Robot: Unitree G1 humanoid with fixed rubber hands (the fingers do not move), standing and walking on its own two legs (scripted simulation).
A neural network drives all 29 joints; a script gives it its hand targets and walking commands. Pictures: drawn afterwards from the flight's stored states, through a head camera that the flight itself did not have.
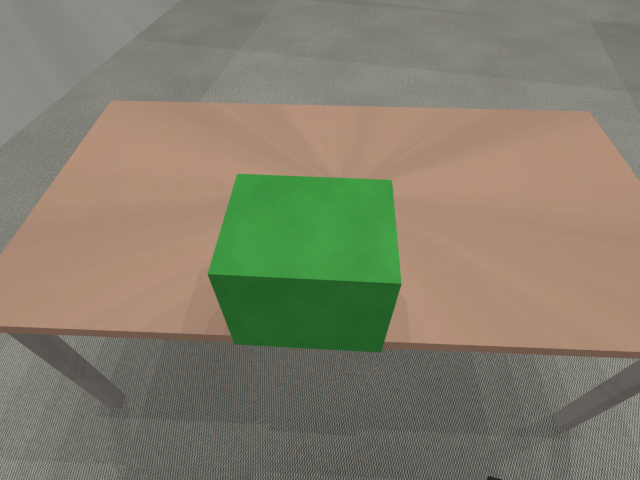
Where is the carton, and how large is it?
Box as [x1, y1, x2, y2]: [208, 174, 401, 352]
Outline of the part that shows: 237,174 208,271 208,276 234,343 380,352 401,283 391,180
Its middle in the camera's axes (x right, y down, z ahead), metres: -0.01 +0.04 +0.66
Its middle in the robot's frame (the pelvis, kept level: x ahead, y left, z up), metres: +0.46 +0.04 -0.06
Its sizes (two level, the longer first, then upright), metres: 0.258 0.205 0.216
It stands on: a table, 0.59 m high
